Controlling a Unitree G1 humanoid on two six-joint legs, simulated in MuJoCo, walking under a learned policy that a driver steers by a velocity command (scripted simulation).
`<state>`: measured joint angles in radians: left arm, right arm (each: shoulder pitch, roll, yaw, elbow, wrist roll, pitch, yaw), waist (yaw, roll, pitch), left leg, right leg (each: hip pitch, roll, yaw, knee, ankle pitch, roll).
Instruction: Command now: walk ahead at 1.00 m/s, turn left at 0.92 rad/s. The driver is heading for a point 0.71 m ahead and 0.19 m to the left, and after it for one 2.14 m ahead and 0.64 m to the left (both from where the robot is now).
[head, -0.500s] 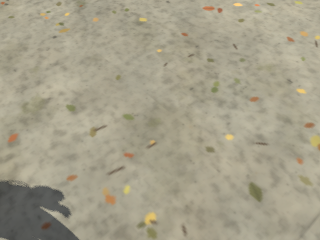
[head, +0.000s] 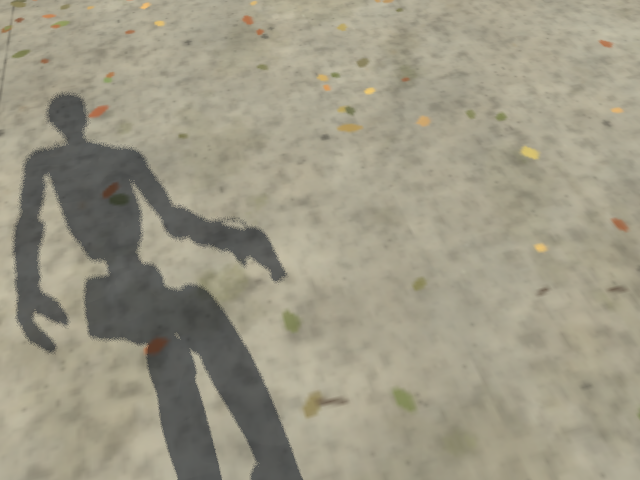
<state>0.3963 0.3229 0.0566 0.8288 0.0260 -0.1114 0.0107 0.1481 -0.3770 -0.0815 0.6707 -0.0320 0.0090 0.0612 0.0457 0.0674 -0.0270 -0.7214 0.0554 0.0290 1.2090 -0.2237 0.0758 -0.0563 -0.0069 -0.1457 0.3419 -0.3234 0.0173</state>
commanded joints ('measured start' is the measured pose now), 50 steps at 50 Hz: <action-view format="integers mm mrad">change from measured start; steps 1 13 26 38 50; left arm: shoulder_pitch -109 -176 -363 -53 95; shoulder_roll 35 124 66 81 33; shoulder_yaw -5 -13 -41 -5 -20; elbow -54 -245 -301 -105 -62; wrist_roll -4 16 -11 -11 -29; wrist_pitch -33 -22 48 2 58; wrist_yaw -5 -7 -29 -19 -11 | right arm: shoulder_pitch -75 268 199 114 162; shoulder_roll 45 -235 -144 3 -75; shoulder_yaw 38 -64 -47 19 35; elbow -121 -14 25 -30 -11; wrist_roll -1 12 33 -7 -31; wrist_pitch -3 8 -76 -16 -57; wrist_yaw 27 -57 -49 -27 -44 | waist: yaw -75 -180 -76 -47 -68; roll -147 -47 -25 -191 152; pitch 105 -159 57 -22 -214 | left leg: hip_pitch -70 1064 446 114 850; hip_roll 51 202 -41 -117 281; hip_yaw -26 -801 -433 -139 -407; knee -138 -949 -936 -59 -692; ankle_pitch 155 -198 309 -166 1159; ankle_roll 4 376 144 -55 178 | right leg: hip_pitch -39 -879 -236 -25 -315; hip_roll -212 -36 -42 -261 13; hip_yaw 42 241 185 334 44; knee -211 1261 235 10 612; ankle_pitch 429 -52 372 939 -108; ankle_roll -80 6 31 -175 -28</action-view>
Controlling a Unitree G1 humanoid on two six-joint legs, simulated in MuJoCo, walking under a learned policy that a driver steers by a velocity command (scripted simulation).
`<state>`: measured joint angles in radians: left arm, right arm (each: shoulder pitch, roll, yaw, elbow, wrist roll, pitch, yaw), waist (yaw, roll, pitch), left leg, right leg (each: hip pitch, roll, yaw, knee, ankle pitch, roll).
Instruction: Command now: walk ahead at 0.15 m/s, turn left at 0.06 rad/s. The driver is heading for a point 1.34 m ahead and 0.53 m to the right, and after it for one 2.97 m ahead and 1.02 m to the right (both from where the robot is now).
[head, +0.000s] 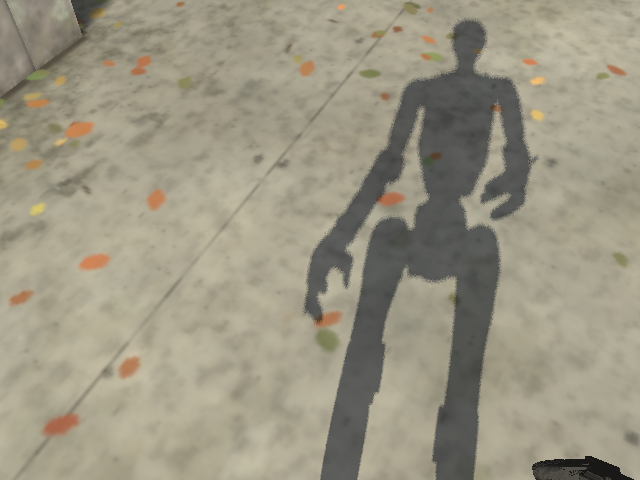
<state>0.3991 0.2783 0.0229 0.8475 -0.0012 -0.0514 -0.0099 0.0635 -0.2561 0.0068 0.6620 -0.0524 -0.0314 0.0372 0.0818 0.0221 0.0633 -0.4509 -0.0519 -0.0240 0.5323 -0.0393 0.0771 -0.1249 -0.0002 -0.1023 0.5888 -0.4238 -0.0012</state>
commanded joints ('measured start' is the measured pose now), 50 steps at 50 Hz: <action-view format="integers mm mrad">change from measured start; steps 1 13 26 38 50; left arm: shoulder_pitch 144 -114 -189 -94 -139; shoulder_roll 67 54 178 210 176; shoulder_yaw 7 41 92 110 82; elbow -37 -109 -214 -221 -180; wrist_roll -12 7 2 17 25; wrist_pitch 34 130 114 105 100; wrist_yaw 17 -12 7 11 23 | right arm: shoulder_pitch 254 66 96 38 86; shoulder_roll -114 -104 -132 -142 -168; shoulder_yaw -33 -62 -89 -71 -59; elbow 7 10 -6 -32 -12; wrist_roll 50 15 13 41 39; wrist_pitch -9 41 65 58 42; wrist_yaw -35 -80 -58 -66 -65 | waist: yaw -110 -65 -90 -24 -60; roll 166 137 -121 -148 75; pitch -441 -144 -94 -136 -70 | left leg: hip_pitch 579 170 -177 -96 225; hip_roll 456 309 49 9 352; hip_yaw -408 -17 -33 -74 -402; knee -11 -233 569 285 -268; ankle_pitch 1042 27 -283 -328 41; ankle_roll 269 140 -124 -109 173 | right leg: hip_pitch -213 -201 -50 54 -259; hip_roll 23 -24 -134 -112 142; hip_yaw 141 62 460 646 316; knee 435 293 -266 -196 364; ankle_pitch -241 2 448 551 -87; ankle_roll -11 12 -191 -196 9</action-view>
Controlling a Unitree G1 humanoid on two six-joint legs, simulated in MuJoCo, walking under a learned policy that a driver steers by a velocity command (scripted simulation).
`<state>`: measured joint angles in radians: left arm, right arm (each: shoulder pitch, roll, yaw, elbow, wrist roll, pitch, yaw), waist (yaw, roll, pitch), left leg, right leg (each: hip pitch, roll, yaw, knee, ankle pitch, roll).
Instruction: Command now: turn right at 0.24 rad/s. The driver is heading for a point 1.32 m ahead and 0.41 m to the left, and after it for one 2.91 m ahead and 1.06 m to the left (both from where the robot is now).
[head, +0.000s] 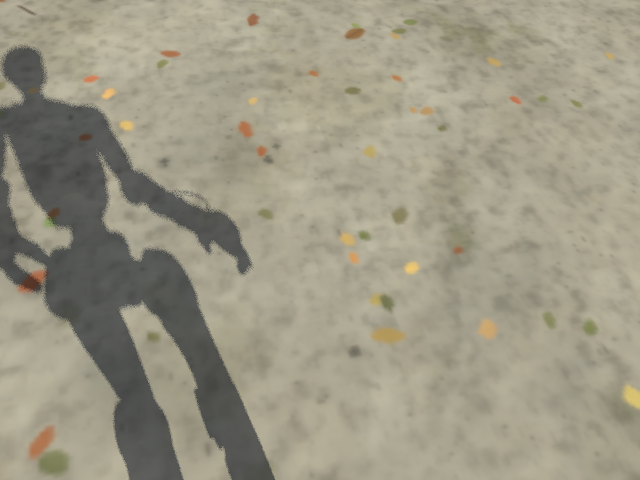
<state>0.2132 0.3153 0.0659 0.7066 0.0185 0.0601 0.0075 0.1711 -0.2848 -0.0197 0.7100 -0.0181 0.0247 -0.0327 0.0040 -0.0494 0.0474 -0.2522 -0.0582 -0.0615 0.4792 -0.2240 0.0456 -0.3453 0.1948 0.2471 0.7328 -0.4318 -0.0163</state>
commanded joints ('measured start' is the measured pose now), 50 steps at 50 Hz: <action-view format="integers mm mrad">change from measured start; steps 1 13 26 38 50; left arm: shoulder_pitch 50 35 -9 12 59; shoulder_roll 120 72 55 30 -6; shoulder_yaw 34 -20 -49 -64 -72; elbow -21 99 252 351 408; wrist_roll -2 -3 -8 -9 -9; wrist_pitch -9 -25 -52 -59 -60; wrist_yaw -2 26 32 35 39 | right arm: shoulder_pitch -54 60 48 61 89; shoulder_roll -116 -101 -73 -55 -22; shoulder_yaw -27 -22 -16 -2 10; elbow -61 49 218 337 400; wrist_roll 1 5 8 9 8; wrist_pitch -15 -18 -8 -8 -10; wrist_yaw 8 13 10 2 -5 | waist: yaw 26 -4 -16 -16 -13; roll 149 137 28 44 45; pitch -39 -106 -7 -8 1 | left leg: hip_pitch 10 49 123 130 115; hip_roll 286 190 110 118 121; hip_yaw -270 -173 -78 -77 -73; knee -208 -78 -135 -140 -132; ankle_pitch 221 355 163 155 155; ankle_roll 168 41 -4 -8 -8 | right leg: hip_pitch -21 358 201 192 186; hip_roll -54 -217 -261 -257 -251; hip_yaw -43 -96 -58 -66 -76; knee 248 -459 -419 -434 -427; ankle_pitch -29 349 357 344 350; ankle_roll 35 4 -37 -44 -45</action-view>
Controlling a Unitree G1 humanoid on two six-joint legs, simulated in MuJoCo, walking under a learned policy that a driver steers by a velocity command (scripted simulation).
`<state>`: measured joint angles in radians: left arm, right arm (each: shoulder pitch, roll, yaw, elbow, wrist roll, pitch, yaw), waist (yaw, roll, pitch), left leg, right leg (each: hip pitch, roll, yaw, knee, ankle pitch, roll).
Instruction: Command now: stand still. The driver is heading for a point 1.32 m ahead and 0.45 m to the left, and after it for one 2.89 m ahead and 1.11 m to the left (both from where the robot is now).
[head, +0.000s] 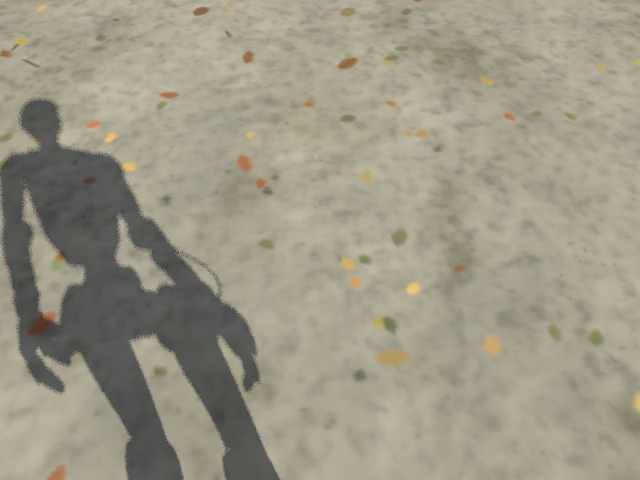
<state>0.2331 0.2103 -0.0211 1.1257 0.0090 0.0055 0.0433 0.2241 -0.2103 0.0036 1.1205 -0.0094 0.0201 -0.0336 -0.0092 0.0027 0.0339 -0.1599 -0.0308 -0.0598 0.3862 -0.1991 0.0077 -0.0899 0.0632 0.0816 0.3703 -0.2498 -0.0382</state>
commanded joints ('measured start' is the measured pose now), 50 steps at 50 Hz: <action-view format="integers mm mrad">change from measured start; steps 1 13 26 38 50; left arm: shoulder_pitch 43 82 117 119 -55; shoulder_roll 96 63 36 138 58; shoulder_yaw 14 14 17 98 83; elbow -8 16 26 -58 -220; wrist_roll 0 1 1 6 46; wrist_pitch -6 -7 -9 -64 -86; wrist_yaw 4 7 10 -14 -104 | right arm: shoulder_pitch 39 66 95 -99 186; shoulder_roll -94 -65 -41 -70 -93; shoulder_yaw -13 -9 -9 -50 -67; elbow -7 20 32 -175 -123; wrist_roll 0 0 -1 -15 -15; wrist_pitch -6 -9 -11 -80 -132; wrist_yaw -5 -10 -14 59 36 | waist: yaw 0 2 3 15 8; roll -7 -3 -3 -110 56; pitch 16 23 31 83 53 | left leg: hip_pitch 22 12 7 -380 119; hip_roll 93 94 94 87 261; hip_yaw -75 -73 -71 59 -281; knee -39 -32 -27 375 -316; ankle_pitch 130 135 138 -153 -378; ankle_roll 30 32 34 45 161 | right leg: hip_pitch -69 -72 -75 -33 -728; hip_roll -120 -117 -117 -301 -176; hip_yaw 88 81 75 319 -45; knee -64 -54 -46 -264 807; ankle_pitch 168 173 175 -341 94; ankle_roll -23 -22 -21 -187 -42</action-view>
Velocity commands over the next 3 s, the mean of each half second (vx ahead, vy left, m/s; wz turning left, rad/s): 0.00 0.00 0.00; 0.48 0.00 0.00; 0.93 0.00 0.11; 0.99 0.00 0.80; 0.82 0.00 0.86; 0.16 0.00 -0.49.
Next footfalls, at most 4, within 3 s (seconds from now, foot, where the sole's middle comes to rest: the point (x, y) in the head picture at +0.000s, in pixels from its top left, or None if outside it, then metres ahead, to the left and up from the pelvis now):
0.86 left None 0.12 0.14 -0.78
1.32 right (343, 454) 0.58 -0.02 -0.78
1.78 left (274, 297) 0.99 0.14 -0.78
2.20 right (266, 176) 1.45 0.19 -0.78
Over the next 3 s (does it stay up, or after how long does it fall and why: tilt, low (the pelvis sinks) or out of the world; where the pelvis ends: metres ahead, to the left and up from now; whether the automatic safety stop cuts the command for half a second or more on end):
stays up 1.52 0.40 -0.03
